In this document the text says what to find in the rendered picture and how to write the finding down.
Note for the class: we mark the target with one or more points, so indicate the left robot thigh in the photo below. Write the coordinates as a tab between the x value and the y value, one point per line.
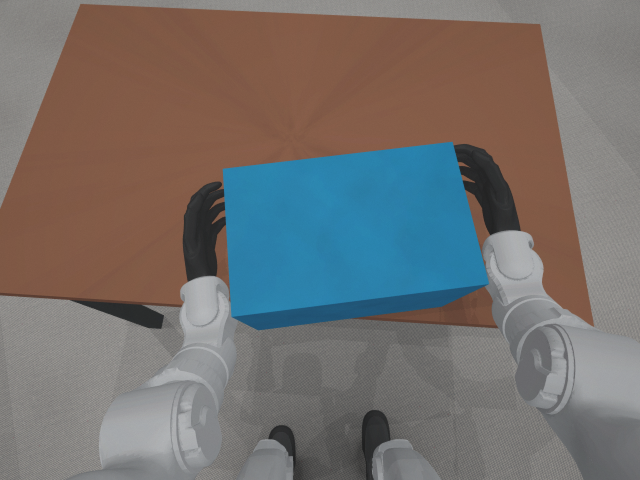
267	464

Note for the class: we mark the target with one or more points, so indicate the table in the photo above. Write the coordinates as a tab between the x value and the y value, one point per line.
147	105

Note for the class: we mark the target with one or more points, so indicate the robot left upper arm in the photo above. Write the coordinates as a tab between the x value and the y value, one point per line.
166	432

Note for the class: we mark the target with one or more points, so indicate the robot right forearm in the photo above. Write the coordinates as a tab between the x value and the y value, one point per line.
520	303

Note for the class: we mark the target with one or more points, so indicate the robot right hand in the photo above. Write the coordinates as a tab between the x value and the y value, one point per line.
490	188

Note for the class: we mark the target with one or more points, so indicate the robot right foot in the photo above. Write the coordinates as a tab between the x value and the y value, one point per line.
375	431

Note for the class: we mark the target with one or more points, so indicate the robot left hand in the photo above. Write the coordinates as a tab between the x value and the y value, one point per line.
200	235

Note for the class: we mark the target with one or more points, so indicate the robot left forearm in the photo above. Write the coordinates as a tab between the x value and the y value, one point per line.
208	354

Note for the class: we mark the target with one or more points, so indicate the carton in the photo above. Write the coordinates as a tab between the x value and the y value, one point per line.
348	236

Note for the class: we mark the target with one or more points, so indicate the robot right upper arm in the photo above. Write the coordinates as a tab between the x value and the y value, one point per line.
586	384

